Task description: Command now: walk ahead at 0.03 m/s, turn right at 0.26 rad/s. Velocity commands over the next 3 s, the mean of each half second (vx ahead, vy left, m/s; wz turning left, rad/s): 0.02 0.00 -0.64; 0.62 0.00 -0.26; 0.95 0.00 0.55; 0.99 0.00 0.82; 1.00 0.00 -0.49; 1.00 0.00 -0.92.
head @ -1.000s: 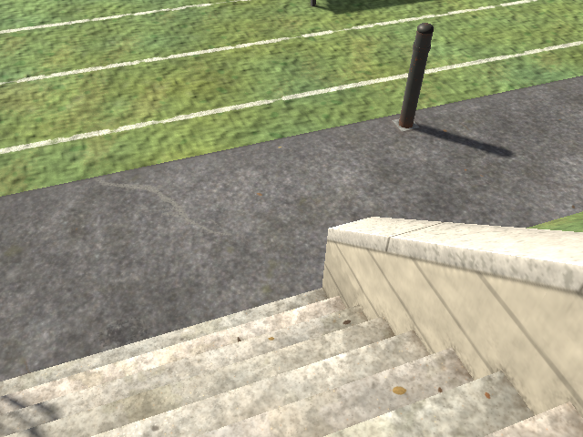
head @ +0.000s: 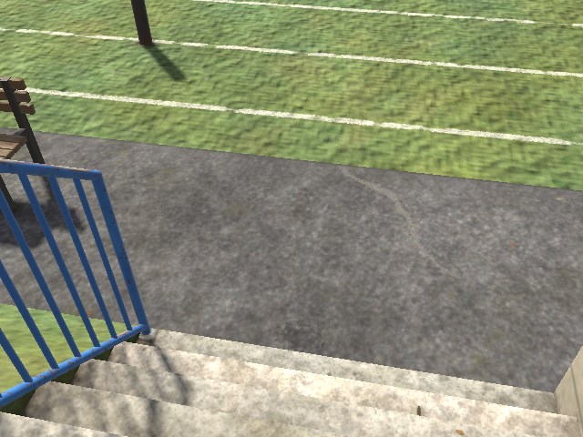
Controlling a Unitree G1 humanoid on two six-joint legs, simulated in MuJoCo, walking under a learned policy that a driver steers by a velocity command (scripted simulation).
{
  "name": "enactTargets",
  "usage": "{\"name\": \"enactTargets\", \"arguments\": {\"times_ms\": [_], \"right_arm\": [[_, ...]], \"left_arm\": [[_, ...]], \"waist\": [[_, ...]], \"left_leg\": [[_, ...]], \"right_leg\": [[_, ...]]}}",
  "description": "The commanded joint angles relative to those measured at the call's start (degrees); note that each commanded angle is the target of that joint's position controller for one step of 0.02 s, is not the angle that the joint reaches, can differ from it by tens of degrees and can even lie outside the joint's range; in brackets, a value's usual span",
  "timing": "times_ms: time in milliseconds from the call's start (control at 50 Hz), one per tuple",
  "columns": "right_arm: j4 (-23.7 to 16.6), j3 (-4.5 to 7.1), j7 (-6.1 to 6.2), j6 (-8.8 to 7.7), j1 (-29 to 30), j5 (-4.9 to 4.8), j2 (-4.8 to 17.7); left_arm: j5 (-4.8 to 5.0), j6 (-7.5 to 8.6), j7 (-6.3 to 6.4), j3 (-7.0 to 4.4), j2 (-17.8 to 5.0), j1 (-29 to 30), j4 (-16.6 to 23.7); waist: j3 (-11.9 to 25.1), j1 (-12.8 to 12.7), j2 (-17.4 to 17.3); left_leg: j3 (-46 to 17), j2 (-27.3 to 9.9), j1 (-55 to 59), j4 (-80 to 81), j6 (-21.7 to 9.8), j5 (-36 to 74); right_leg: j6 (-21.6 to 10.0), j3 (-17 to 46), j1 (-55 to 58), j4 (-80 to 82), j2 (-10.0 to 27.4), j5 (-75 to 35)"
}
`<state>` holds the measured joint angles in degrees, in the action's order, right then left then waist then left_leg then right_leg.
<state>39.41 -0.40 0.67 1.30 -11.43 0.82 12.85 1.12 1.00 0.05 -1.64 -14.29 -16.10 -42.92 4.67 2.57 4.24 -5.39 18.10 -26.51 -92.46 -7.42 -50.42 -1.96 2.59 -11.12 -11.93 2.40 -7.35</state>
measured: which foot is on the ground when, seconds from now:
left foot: up 0.00-0.76, down 0.78-1.00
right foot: down 0.00-0.74, up 0.76-1.00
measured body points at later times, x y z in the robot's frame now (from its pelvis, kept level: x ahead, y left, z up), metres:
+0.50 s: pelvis -0.01 +0.01 -0.05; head -0.02 -0.05 +0.40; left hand +0.13 +0.24 -0.13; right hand +0.22 -0.24 -0.09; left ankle +0.09 +0.12 -0.47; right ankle +0.06 -0.09 -0.77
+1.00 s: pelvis +0.02 +0.08 -0.06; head +0.03 +0.09 +0.39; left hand +0.36 +0.04 -0.09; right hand -0.23 -0.07 -0.18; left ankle +0.12 +0.18 -0.77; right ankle +0.01 -0.11 -0.53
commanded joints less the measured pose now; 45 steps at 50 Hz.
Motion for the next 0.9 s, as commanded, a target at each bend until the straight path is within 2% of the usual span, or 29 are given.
{"name": "enactTargets", "arguments": {"times_ms": [20,40,60,80,120,160,200,280,320,340,380,440,480,540,600,620,660,680,700,720,740,760,780,800,820,840,860,880,900], "right_arm": [[-2.52,0.87,0.71,0.46,-6.50,0.65,2.06],[-5.12,1.24,1.46,0.14,0.67,2.13,3.23],[-8.85,0.44,1.59,-0.51,5.97,1.02,1.82],[-9.04,0.62,2.51,0.08,13.78,1.80,3.84],[-8.75,0.28,3.17,3.29,15.34,1.90,1.20],[-8.36,0.12,3.23,4.97,14.90,2.58,-0.27],[-9.05,-0.10,3.70,5.42,14.43,2.52,-1.77],[-12.07,-0.06,4.62,5.06,17.34,2.69,-2.15],[-13.13,0.06,3.79,4.93,19.88,2.60,-2.11],[-14.78,-0.86,3.26,5.42,22.65,2.35,-3.47],[-16.66,-1.56,2.27,5.71,26.07,1.84,-4.30],[-17.45,-1.57,1.83,5.32,26.59,1.08,-3.64],[-17.49,-1.48,1.80,5.14,26.47,1.17,-2.82],[-16.82,-1.91,0.72,4.72,23.13,0.84,-2.42],[-16.87,-1.56,-1.25,3.54,19.74,0.61,1.30],[-16.72,-1.37,-1.66,3.04,18.99,-0.09,2.63],[-14.62,-1.21,-2.00,2.59,12.43,-1.51,3.62],[-13.26,-0.38,-2.04,2.82,5.44,-1.81,5.70],[-10.91,0.24,-1.81,2.94,-3.22,-2.24,6.79],[-6.97,0.48,-1.52,2.87,-13.49,-2.57,6.66],[-2.43,-0.24,-1.40,2.50,-23.99,-1.66,4.20],[2.58,-0.75,-1.78,0.89,-40.27,-1.84,2.86],[3.68,-1.22,-1.55,-0.23,-43.51,-0.21,3.07],[2.36,-2.34,-1.19,-0.69,-38.20,-0.17,1.91],[-2.37,0.66,0.54,-1.78,-23.26,1.21,15.01],[-6.66,2.03,1.10,-2.84,-9.02,0.18,16.76],[-7.29,1.32,0.77,-3.56,0.15,1.89,15.55],[-6.41,1.33,-0.09,-4.03,5.55,2.43,15.33],[-6.75,1.07,-0.14,-4.20,8.48,2.01,14.84]], "left_arm": [[2.39,0.02,-2.43,-1.97,-7.23,-20.39,-2.32],[2.56,0.65,-2.59,-2.51,-8.57,-19.55,-1.10],[0.80,0.96,-0.84,-4.34,-13.90,-14.44,1.12],[-1.32,0.82,0.43,-3.00,-11.42,-9.92,2.04],[-2.28,-0.60,1.02,-0.75,-7.70,-6.41,2.40],[-0.97,-0.86,1.86,0.62,-5.97,-6.05,2.54],[-1.42,-0.98,2.18,0.89,-6.41,-6.82,3.23],[-1.23,-1.24,3.23,0.31,-6.24,-10.88,3.06],[-1.33,-1.66,4.10,-0.15,-6.57,-12.45,2.93],[-1.17,-1.72,4.68,-0.18,-6.10,-13.51,3.46],[-1.99,-1.94,5.33,0.10,-5.79,-11.79,4.92],[-2.22,-1.65,5.25,0.07,-6.70,-8.12,7.46],[-1.86,-1.67,4.79,0.14,-6.94,-6.34,8.95],[-1.05,-1.95,3.97,0.66,-7.00,-3.45,10.14],[-0.35,-2.23,3.36,-0.43,-11.00,0.10,10.87],[-0.23,-2.61,3.20,-0.82,-12.02,2.71,11.93],[1.11,-4.07,2.27,-1.41,-13.64,7.56,13.44],[0.69,-4.35,1.50,-1.90,-15.05,9.96,13.84],[-0.10,-4.46,1.34,-2.18,-14.82,12.91,14.64],[-1.88,-4.83,1.68,-2.07,-11.92,14.31,15.30],[-2.36,-4.34,1.56,-1.17,-7.41,18.55,16.38],[-2.18,-2.93,1.39,-0.38,-4.80,36.10,20.76],[-0.99,-0.67,1.30,0.27,-0.17,45.37,23.85],[-1.41,1.15,1.56,1.53,4.26,43.31,23.40],[-1.94,1.70,1.23,1.75,6.55,27.15,23.95],[-3.03,2.66,1.15,-0.34,-0.26,20.11,21.03],[-2.44,2.28,1.15,-1.95,-4.68,16.64,17.52],[-3.06,0.69,1.06,-2.21,-5.75,15.58,14.70],[-2.85,-0.96,0.38,-2.62,-7.31,15.85,14.08]], "waist": [[5.23,-4.16,7.78],[3.93,-6.18,3.20],[7.15,-6.49,6.97],[2.58,-5.66,-3.88],[-2.07,-3.92,-5.60],[-3.88,-2.32,-5.36],[-1.87,-3.46,0.46],[1.23,-6.82,3.52],[1.26,-8.80,3.76],[-0.04,-9.93,2.44],[-1.52,-9.83,1.67],[-1.66,-8.46,1.09],[-0.68,-8.71,1.41],[-0.01,-7.70,2.08],[-1.37,-6.39,5.57],[-2.01,-6.03,6.29],[-2.25,-3.15,8.54],[-3.09,1.10,9.51],[-5.08,5.89,7.70],[-6.80,10.34,0.69],[-8.62,15.17,-9.05],[-15.95,29.46,-19.87],[-21.78,28.67,-18.97],[-21.62,21.95,-10.29],[-9.51,7.12,-27.37],[-8.49,-0.24,-22.53],[-5.66,-5.83,-20.11],[-5.66,-8.69,-18.77],[-5.28,-9.90,-14.36]], "left_leg": [[8.97,-6.91,-46.47,-39.16,2.19,-9.70],[10.09,-9.11,-50.85,-44.59,3.90,-3.45],[5.97,-10.72,-50.81,-41.48,6.24,1.64],[2.06,-14.23,-47.47,-39.73,7.80,14.05],[4.40,-12.66,-41.18,-40.08,9.02,19.69],[4.49,-12.48,-42.61,-37.58,11.18,31.10],[6.65,-10.88,-43.67,-41.38,13.02,31.60],[4.92,-9.90,-49.98,-38.92,14.34,26.08],[4.13,-9.29,-54.68,-38.99,15.11,23.96],[4.26,-8.66,-56.72,-35.57,15.67,24.54],[2.81,-8.42,-57.16,-31.20,16.81,25.36],[1.76,-8.23,-54.13,-28.74,17.36,28.56],[2.16,-8.11,-50.60,-28.41,17.45,29.80],[2.03,-10.48,-39.25,-17.07,17.41,32.52],[0.21,-13.57,-22.87,8.49,15.89,33.73],[-0.50,-14.84,-15.20,21.11,14.41,35.43],[2.55,-14.40,7.78,39.49,10.10,36.19],[5.98,-14.23,15.17,41.77,8.04,35.08],[8.95,-15.56,22.27,46.89,6.31,35.65],[10.39,-16.82,29.53,52.67,5.81,32.67],[11.02,-13.91,40.01,48.71,5.30,20.88],[5.43,-11.15,37.08,50.79,5.89,8.68],[-13.84,-18.45,33.60,46.99,6.38,-0.64],[-20.07,-20.85,27.29,49.68,8.45,3.10],[-60.07,-33.04,21.89,81.72,3.71,-40.58],[-72.42,-35.18,12.67,88.30,0.96,-45.58],[-64.94,-32.81,-0.62,85.97,0.94,-36.96],[-53.85,-31.06,-13.73,81.73,1.41,-24.97],[-44.60,-29.81,-19.37,77.70,-0.18,-15.69]], "right_leg": [[-16.01,18.25,41.32,-25.22,15.99,-46.30],[-18.43,21.66,36.53,-21.71,15.95,-45.17],[-25.24,33.78,32.14,-14.94,21.00,-28.24],[-24.73,32.17,17.08,-9.45,20.05,-9.61],[-18.95,28.72,-0.39,-9.42,11.64,0.91],[-13.19,23.04,-7.24,-14.74,3.83,7.29],[-10.22,24.21,-8.05,-16.09,0.97,1.98],[-8.86,30.30,3.92,-16.43,-0.79,4.17],[-8.45,33.51,10.23,-15.42,-0.32,11.05],[-8.58,34.42,10.55,-14.93,-0.72,16.93],[-10.83,37.23,9.30,-14.94,0.04,20.92],[-13.31,39.04,6.56,-14.37,0.71,22.97],[-14.56,38.77,5.62,-13.80,0.40,23.76],[-13.38,39.03,1.86,-8.08,-1.26,45.05],[-12.44,38.36,-2.45,-2.52,0.23,54.20],[-11.93,36.28,-5.20,-1.62,0.75,52.51],[-9.15,28.18,-16.32,1.40,-0.49,45.86],[-8.78,27.07,-20.45,1.85,-0.21,47.07],[-8.44,25.01,-24.96,-1.37,-0.84,50.58],[-8.24,20.68,-29.89,-12.96,-4.06,55.98],[-8.05,14.31,-48.25,-30.86,-10.10,61.99],[-6.81,6.52,-64.83,-53.06,-19.61,64.57],[-3.68,16.65,-82.03,-74.73,-24.81,61.97],[-3.55,25.74,-83.96,-79.27,-24.82,55.04],[-0.55,23.43,-83.18,-78.95,-25.82,52.57],[2.06,24.37,-70.41,-80.25,-19.67,38.61],[4.05,21.52,-55.60,-87.37,-20.15,27.72],[5.39,17.66,-44.26,-96.32,-18.60,21.51],[7.03,14.63,-38.88,-102.17,-17.53,18.43]]}}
